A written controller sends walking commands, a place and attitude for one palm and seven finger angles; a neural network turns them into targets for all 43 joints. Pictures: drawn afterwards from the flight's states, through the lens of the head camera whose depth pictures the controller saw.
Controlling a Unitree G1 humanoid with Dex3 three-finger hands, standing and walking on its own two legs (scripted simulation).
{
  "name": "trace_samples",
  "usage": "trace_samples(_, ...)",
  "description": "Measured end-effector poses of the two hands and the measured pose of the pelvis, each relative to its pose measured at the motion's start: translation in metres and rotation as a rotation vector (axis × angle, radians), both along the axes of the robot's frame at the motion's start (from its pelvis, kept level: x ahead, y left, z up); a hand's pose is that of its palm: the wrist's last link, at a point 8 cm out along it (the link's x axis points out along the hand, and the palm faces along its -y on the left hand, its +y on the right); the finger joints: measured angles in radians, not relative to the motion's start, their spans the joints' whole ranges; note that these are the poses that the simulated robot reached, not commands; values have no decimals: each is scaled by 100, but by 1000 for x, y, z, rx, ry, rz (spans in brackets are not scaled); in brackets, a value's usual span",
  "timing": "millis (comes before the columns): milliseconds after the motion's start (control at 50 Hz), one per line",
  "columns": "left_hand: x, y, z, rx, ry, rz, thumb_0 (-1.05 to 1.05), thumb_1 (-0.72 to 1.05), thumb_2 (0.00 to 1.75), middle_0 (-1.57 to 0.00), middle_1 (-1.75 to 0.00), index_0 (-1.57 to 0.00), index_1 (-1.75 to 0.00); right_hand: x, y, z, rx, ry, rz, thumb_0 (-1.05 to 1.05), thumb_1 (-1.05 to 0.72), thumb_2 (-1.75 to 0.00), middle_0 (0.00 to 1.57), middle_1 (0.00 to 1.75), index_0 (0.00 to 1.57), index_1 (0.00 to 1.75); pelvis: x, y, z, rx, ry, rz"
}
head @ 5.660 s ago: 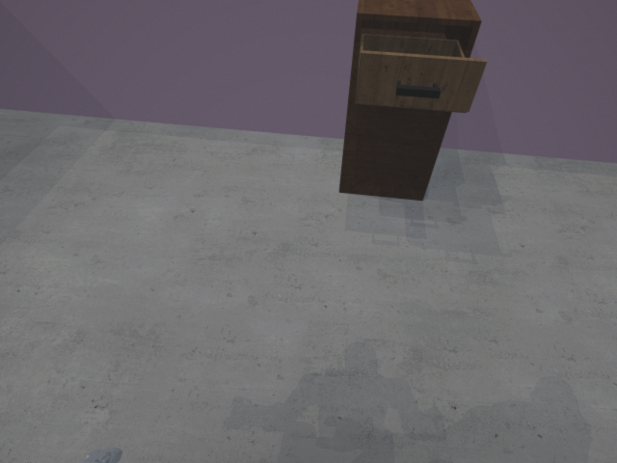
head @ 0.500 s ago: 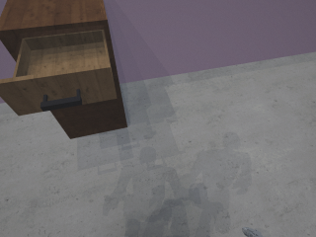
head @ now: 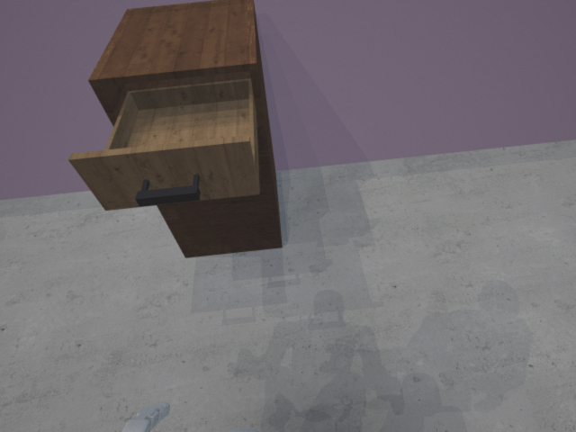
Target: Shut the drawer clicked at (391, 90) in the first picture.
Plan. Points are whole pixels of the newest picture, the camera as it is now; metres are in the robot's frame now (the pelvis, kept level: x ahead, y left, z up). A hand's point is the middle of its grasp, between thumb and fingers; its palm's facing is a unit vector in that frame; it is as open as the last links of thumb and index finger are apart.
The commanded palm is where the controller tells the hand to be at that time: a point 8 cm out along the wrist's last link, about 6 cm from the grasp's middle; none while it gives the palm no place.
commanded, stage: turn to face it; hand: left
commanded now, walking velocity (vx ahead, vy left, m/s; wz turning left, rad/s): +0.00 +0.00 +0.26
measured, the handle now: (169, 188) +0.58 +0.28 -0.05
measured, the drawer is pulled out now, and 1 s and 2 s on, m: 0.27 0.27 0.27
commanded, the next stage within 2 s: take the last steps up to it in 0.02 s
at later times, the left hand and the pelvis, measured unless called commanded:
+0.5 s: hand out of the picture -0.03 +0.24 -0.17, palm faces +0.17 -0.97 -0.19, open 7.4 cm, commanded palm none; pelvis +0.03 +0.05 +0.01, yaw +7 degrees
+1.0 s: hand (192, 351) +0.28 +0.20 -0.16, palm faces +0.15 -0.97 -0.21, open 7.3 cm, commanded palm none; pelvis +0.21 +0.01 +0.00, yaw +8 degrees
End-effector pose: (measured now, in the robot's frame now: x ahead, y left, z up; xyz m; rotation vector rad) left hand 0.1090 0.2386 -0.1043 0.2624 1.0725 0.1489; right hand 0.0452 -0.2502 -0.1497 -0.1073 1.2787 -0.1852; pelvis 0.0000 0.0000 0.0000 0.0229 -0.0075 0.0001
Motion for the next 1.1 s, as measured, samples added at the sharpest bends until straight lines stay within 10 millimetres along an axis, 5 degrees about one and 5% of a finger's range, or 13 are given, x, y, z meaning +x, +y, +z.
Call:
trace_samples(200,-70,-5,-7,-43,116,136,1,90,89,-20,-30,-21,-30,14,0,12,-12,45,100,0,-91,-90,20,29,20,29,-1,-3,10,5,-1,76)
trace_samples(360,-150,26,-34,-100,286,274,1,90,89,-20,-30,-21,-30,56,40,25,-50,-29,217,0,-91,-90,20,29,20,29,9,26,3,-31,11,115)
trace_samples(440,-166,42,-43,-116,387,286,1,90,89,-20,-30,-20,-30,60,62,28,-63,-65,213,0,-91,-90,20,29,20,30,20,41,1,-31,1,110)
trace_samples(500,-149,49,-38,-130,382,275,1,91,89,-20,-30,-20,-30,48,73,31,-59,-26,186,0,-92,-90,20,29,20,30,34,49,8,-37,-5,119)
trace_samples(600,-90,55,-33,-136,288,251,1,91,89,-19,-30,-20,-30,20,82,28,-35,104,148,0,-92,-90,20,30,20,30,59,55,12,-32,-9,129)
trace_samples(740,26,45,-32,-125,170,167,1,91,89,-19,-30,-20,-30,-4,84,16,11,266,59,0,-91,-90,20,30,20,30,106,47,4,-12,-13,118)
trace_samples(840,120,28,-36,-98,56,104,1,91,89,-19,-30,-20,-30,5,72,-1,46,369,14,0,-91,-90,20,30,20,30,154,29,-13,-7,-15,114)
trace_samples(920,153,15,-31,-87,-7,124,0,91,89,-20,-30,-20,-30,51,54,-8,50,362,26,0,-91,-90,20,30,20,30,181,16,-14,-12,-29,127)
trace_samples(1100,141,13,-14,-60,115,220,-1,94,89,-20,-30,-20,-30,227,40,10,20,46,130,0,-91,-90,20,29,20,29,234,11,10,-17,-5,138)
